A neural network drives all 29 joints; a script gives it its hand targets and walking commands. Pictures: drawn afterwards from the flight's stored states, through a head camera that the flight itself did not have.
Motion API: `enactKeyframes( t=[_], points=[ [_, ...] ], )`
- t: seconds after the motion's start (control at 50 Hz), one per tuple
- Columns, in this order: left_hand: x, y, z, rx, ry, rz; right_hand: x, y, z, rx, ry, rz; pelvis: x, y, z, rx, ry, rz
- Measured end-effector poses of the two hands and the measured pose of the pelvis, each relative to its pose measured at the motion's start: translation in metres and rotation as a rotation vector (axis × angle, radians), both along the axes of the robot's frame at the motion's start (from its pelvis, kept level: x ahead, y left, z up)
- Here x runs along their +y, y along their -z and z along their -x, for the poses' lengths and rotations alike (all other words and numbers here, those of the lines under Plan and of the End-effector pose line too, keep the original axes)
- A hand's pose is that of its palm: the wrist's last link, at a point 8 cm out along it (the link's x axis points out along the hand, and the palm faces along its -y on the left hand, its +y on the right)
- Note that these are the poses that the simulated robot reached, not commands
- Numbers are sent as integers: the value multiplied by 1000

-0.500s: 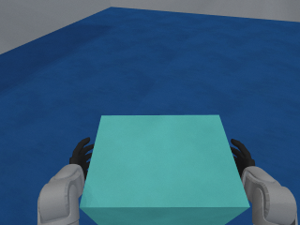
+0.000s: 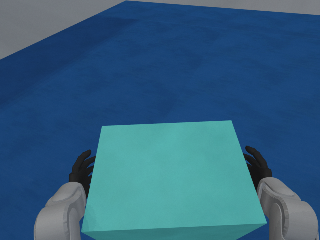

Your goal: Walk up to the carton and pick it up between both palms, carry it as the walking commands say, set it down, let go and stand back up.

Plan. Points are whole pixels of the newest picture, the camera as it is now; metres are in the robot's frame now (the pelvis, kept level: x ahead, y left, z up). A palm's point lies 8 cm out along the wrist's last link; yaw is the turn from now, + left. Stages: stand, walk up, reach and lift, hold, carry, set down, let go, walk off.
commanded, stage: carry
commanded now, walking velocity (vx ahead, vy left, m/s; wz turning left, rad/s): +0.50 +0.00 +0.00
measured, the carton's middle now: (169, 191) +0.25 +0.01 +0.01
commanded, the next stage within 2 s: none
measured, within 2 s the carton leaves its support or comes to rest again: neither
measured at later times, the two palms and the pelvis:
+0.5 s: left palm (116, 85) +0.57 +0.18 +0.11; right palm (233, 88) +0.56 -0.21 +0.10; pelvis +0.32 -0.01 +0.01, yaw +1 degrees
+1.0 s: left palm (121, 49) +0.89 +0.21 +0.09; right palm (206, 47) +0.90 -0.18 +0.08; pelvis +0.66 +0.01 +0.00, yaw -1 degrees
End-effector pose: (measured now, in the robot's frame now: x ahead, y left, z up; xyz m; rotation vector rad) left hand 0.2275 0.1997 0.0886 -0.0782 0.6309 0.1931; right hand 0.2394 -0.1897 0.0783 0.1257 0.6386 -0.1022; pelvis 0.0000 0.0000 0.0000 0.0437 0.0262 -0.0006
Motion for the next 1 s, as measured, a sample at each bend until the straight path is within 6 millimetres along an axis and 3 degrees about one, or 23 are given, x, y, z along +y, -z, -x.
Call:
enactKeyframes(
  t=[0.04, 0.12, 0.28, 0.4, 0.52, 0.6, 0.7, 0.84, 0.92, 1.0],
  points=[
    [7, 9, -36, 28, 31, 3, 7, 6, -25, 28, 29, 7, 8, 2, -24, 0, 3, -7],
    [10, 9, -89, 92, 72, 29, 10, 2, -57, 94, 84, 18, 18, -15, -67, 16, 19, 18],
    [4, -17, -186, 47, 99, 58, 5, -33, -142, 48, 118, 37, 21, -40, -161, 27, 17, 66],
    [-4, -27, -268, 8, 90, 27, -4, -36, -231, 9, 101, 19, 9, -34, -245, 23, 12, 70],
    [-23, -15, -359, 0, 49, 0, -23, -12, -338, 0, 48, 9, -15, -8, -338, 21, -23, 68],
    [-26, -6, -393, 87, -21, 14, -26, -6, -396, 87, -13, 12, -25, -20, -382, 33, -44, 45],
    [-19, -19, -435, 87, -81, 8, -18, -16, -461, 89, -52, -21, -31, -38, -440, 41, -50, 1],
    [-8, -32, -522, 37, -68, -18, -7, -20, -543, 39, -45, -41, -20, -39, -532, 29, -39, -24],
    [1, -23, -585, 20, -43, -16, 2, -14, -598, 22, -24, -31, -5, -26, -594, 17, -28, -17],
    [15, -4, -661, -3, 1, -11, 14, -1, -660, -2, 11, -16, 15, -2, -661, 0, 9, -5]
  ],
)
